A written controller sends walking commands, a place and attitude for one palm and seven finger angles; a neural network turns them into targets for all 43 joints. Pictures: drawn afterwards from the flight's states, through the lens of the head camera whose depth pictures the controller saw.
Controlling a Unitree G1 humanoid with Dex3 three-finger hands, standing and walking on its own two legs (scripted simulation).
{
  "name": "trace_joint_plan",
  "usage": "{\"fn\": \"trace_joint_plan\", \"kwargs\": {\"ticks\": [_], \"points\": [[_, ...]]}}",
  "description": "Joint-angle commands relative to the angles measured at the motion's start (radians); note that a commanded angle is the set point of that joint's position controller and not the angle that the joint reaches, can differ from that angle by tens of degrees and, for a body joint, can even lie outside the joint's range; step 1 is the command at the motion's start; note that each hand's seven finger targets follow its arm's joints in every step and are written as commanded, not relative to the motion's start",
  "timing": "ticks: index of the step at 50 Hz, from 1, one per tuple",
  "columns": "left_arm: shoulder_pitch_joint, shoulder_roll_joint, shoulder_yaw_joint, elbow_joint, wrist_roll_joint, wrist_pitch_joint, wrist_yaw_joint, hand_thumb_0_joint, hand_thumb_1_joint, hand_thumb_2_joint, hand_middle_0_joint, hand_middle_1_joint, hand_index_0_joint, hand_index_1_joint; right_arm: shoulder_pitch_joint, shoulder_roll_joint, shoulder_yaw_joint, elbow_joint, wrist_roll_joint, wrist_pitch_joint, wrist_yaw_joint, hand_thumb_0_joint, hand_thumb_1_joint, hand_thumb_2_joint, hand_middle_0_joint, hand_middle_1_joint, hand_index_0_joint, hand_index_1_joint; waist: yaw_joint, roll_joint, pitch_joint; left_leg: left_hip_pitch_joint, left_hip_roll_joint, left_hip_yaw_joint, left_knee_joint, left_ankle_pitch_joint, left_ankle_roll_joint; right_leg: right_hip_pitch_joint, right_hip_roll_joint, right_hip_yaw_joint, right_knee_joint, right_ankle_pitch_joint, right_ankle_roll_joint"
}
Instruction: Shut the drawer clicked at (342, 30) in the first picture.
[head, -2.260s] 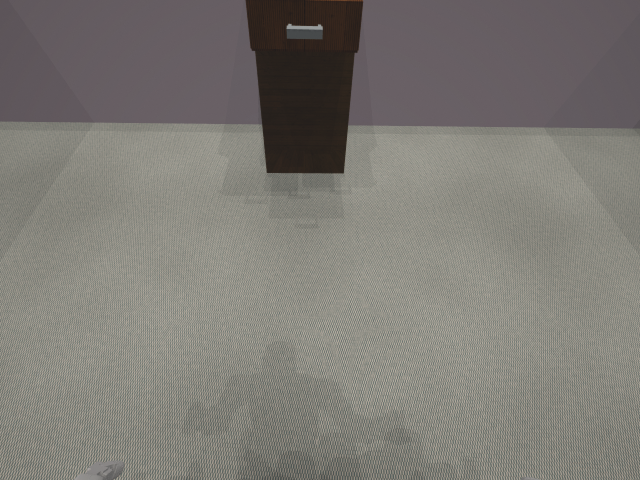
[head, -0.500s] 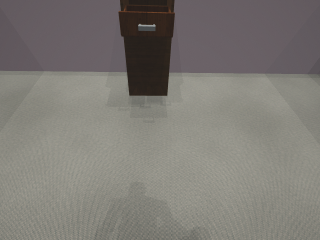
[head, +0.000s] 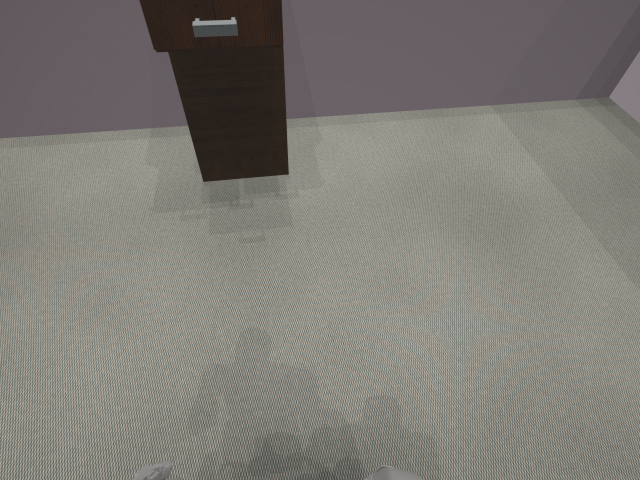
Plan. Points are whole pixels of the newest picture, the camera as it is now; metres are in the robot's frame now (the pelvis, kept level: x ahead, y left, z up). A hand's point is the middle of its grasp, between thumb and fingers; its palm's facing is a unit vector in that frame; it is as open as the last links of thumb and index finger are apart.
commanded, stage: walk to a spot facing it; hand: left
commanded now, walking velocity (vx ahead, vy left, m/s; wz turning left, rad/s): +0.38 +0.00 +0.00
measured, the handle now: (215, 24) +1.10 +0.29 +0.06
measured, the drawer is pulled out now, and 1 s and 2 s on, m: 0.30 0.30 0.30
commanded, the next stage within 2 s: turn to face it in 1.00 s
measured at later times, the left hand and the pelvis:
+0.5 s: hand (171, 419) +0.22 +0.23 -0.15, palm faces +0.01 -0.99 -0.13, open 7.3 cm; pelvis +0.19 +0.05 +0.03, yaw -3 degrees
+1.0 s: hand (241, 276) +0.48 +0.16 -0.14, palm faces -0.03 -0.98 -0.20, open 7.2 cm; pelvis +0.42 -0.02 +0.02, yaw -3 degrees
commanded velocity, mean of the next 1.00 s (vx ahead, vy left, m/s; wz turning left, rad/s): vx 0.36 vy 0.00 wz -0.01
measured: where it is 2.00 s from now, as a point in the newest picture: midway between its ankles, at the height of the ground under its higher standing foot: (310, 342)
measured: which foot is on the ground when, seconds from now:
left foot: up 0.00-0.24, down 0.26-0.76, up 0.78-1.00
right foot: down 0.00-0.26, up 0.28-0.74, down 0.76-1.00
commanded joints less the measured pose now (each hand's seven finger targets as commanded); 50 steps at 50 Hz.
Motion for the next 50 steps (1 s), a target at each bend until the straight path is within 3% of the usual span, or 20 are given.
{"fn": "trace_joint_plan", "kwargs": {"ticks": [1,4,7,11,12,13,14,16,18,20,23,32,34,36,37,38,39,41,44,50], "points": [[0.134,0.074,0.005,0.019,0.008,0.011,0.031,0.0,0.9,0.9,-0.2,-0.3,-0.2,-0.3,-0.063,-0.058,-0.022,-0.138,-0.022,-0.01,0.004,0.0,-0.9,-0.9,0.2,0.3,0.2,0.3,0.021,-0.084,-0.003,-0.286,0.082,-0.046,0.075,0.098,-0.012,-0.005,-0.319,0.37,-0.492,-0.312,-0.126],[0.081,0.096,0.01,0.01,0.015,0.008,0.027,0.0,0.9,0.9,-0.2,-0.3,-0.2,-0.3,-0.014,-0.033,-0.024,-0.147,-0.02,0.01,0.017,0.0,-0.9,-0.9,0.2,0.3,0.2,0.3,-0.036,-0.12,-0.011,-0.146,0.075,0.012,-0.156,0.142,-0.039,-0.15,-0.255,0.217,-0.517,-0.291,-0.094],[0.088,0.117,0.021,0.017,0.017,0.008,0.02,0.0,0.9,0.9,-0.2,-0.3,-0.2,-0.3,-0.056,-0.038,-0.028,-0.182,-0.018,-0.003,0.029,0.0,-0.9,-0.9,0.2,0.3,0.2,0.3,-0.03,-0.125,0.004,-0.071,0.047,0.063,-0.339,0.173,-0.046,-0.153,-0.232,0.199,-0.497,-0.344,-0.093],[0.1,0.09,0.02,0.009,0.009,0.026,0.007,0.0,0.9,0.9,-0.2,-0.3,-0.2,-0.3,0.015,-0.094,-0.036,-0.17,-0.02,-0.028,0.02,0.0,-0.9,-0.9,0.2,0.3,0.2,0.3,-0.069,0.014,0.01,0.142,-0.014,0.131,-0.591,0.14,-0.06,-0.171,-0.136,0.14,-0.287,-0.406,-0.054],[0.108,0.032,0.01,-0.005,0.006,0.03,0.001,0.0,0.9,0.9,-0.2,-0.3,-0.2,-0.3,0.091,-0.154,-0.051,-0.154,-0.026,-0.036,0.012,0.0,-0.9,-0.9,0.2,0.3,0.2,0.3,-0.096,0.21,0.013,0.161,0.084,-0.072,-0.768,-0.087,-0.029,-0.214,-0.052,0.078,-0.036,-0.35,-0.019],[0.1,-0.042,0.0,-0.043,-0.002,0.031,-0.005,0.0,0.9,0.9,-0.2,-0.3,-0.2,-0.3,0.168,-0.256,-0.069,-0.148,-0.041,-0.046,0.0,0.0,-0.9,-0.9,0.2,0.3,0.2,0.3,-0.11,0.428,0.037,0.18,0.334,-0.483,-1.032,-0.306,0.073,-0.363,0.057,0.004,0.308,-0.352,0.029],[0.038,0.003,0.008,-0.068,0.014,0.027,-0.002,0.0,0.9,0.9,-0.2,-0.3,-0.2,-0.3,0.133,-0.25,-0.061,-0.154,-0.038,-0.044,-0.01,0.0,-0.9,-0.9,0.2,0.3,0.2,0.3,-0.096,0.321,0.044,0.133,0.381,-0.619,-1.106,-0.362,0.116,-0.406,0.008,0.134,0.495,-0.295,0.012],[0.062,0.015,0.019,-0.036,0.018,0.023,-0.016,0.0,0.9,0.9,-0.2,-0.3,-0.2,-0.3,-0.02,-0.185,-0.038,-0.198,-0.028,-0.055,-0.015,0.0,-0.9,-0.9,0.2,0.3,0.2,0.3,-0.024,0.125,0.056,0.08,0.321,-0.435,-1.076,-0.209,0.094,-0.42,-0.062,0.178,0.612,-0.094,0.02],[0.133,-0.004,0.017,0.007,0.02,0.031,-0.021,0.0,0.9,0.9,-0.2,-0.3,-0.2,-0.3,-0.078,-0.137,-0.024,-0.2,-0.021,-0.077,-0.019,0.0,-0.9,-0.9,0.2,0.3,0.2,0.3,0.026,0.093,0.009,0.089,0.242,-0.199,-1.033,0.117,0.048,-0.341,-0.08,0.177,0.573,0.017,0.042],[0.143,-0.013,0.012,0.016,0.016,0.042,-0.02,0.0,0.9,0.9,-0.2,-0.3,-0.2,-0.3,-0.054,-0.13,-0.024,-0.18,-0.014,-0.088,-0.023,0.0,-0.9,-0.9,0.2,0.3,0.2,0.3,0.031,0.092,-0.033,0.145,0.215,-0.088,-1.017,0.322,0.075,-0.323,-0.083,0.159,0.526,0.033,0.061],[0.095,-0.027,0.007,0.004,0.015,0.05,-0.021,0.0,0.9,0.9,-0.2,-0.3,-0.2,-0.3,-0.004,-0.128,-0.027,-0.143,-0.01,-0.087,-0.023,0.0,-0.9,-0.9,0.2,0.3,0.2,0.3,0.024,0.043,-0.019,0.22,0.212,-0.015,-1.025,0.457,0.095,-0.363,-0.087,0.128,0.44,0.051,0.074],[-0.097,-0.035,-0.004,-0.043,0.007,0.034,-0.024,0.0,0.9,0.9,-0.2,-0.3,-0.2,-0.3,0.078,-0.122,-0.024,-0.069,-0.024,-0.068,-0.017,0.0,-0.9,-0.9,0.2,0.3,0.2,0.3,-0.03,0.113,0.037,0.252,0.22,0.093,-0.977,0.583,0.092,-0.213,-0.045,0.038,0.013,0.069,0.03],[-0.032,-0.019,0.002,-0.026,0.007,0.027,-0.022,0.0,0.9,0.9,-0.2,-0.3,-0.2,-0.3,0.049,-0.14,-0.028,-0.065,-0.023,-0.064,-0.019,0.0,-0.9,-0.9,0.2,0.3,0.2,0.3,0.014,0.119,0.011,0.246,0.223,0.117,-0.878,0.737,0.084,-0.086,-0.01,0.015,-0.037,0.031,0.003],[0.242,0.039,0.023,0.06,0.016,0.008,-0.015,0.0,0.9,0.9,-0.2,-0.3,-0.2,-0.3,0.003,-0.159,-0.033,-0.069,-0.013,-0.062,-0.016,0.0,-0.9,-0.9,0.2,0.3,0.2,0.3,0.142,0.064,-0.144,0.161,0.164,0.169,-0.538,0.822,0.035,0.286,0.033,-0.003,-0.132,0.08,-0.026],[0.386,0.136,0.049,0.098,0.021,-0.002,-0.001,0.0,0.9,0.9,-0.2,-0.3,-0.2,-0.3,0.021,-0.117,-0.027,-0.09,-0.001,-0.061,-0.001,0.0,-0.9,-0.9,0.2,0.3,0.2,0.3,0.194,-0.139,-0.251,-0.089,0.092,0.192,-0.241,0.529,0.006,0.542,-0.153,0.224,-0.178,0.013,-0.078],[0.468,0.234,0.065,0.119,0.006,-0.002,0.009,0.0,0.9,0.9,-0.2,-0.3,-0.2,-0.3,0.027,-0.062,-0.015,-0.13,0.006,-0.061,-0.003,0.0,-0.9,-0.9,0.2,0.3,0.2,0.3,0.177,-0.307,-0.319,-0.35,-0.057,0.116,0.094,-0.089,-0.029,0.671,-0.411,0.673,-0.316,0.053,-0.185],[0.412,0.237,0.067,0.105,-0.009,0.006,0.012,0.0,0.9,0.9,-0.2,-0.3,-0.2,-0.3,-0.056,-0.083,-0.022,-0.149,0.007,-0.051,-0.002,0.0,-0.9,-0.9,0.2,0.3,0.2,0.3,0.175,-0.196,-0.257,-0.402,-0.014,-0.011,0.23,-0.069,-0.006,0.541,-0.437,0.713,-0.412,-0.135,-0.204],[0.226,0.111,0.029,0.06,-0.005,0.003,0.017,0.0,0.9,0.9,-0.2,-0.3,-0.2,-0.3,-0.138,-0.078,-0.032,-0.164,-0.009,-0.045,0.002,0.0,-0.9,-0.9,0.2,0.3,0.2,0.3,0.094,-0.085,-0.076,-0.415,0.069,-0.056,0.207,0.136,-0.005,0.244,-0.355,0.512,-0.457,-0.214,-0.126],[0.156,0.023,0.0,0.051,0.007,-0.015,0.024,0.0,0.9,0.9,-0.2,-0.3,-0.2,-0.3,-0.059,-0.04,-0.026,-0.13,-0.022,-0.01,0.006,0.0,-0.9,-0.9,0.2,0.3,0.2,0.3,0.009,-0.088,-0.048,-0.31,0.081,-0.037,0.067,0.217,-0.029,0.075,-0.272,0.263,-0.495,-0.059,-0.077],[0.185,0.044,-0.001,0.058,0.007,-0.028,0.023,0.0,0.9,0.9,-0.2,-0.3,-0.2,-0.3,-0.196,-0.052,-0.025,-0.211,-0.019,0.002,0.027,0.0,-0.9,-0.9,0.2,0.3,0.2,0.3,0.011,-0.094,-0.012,-0.349,0.074,-0.002,-0.242,0.288,-0.051,0.14,-0.251,0.115,-0.507,0.097,-0.088]]}}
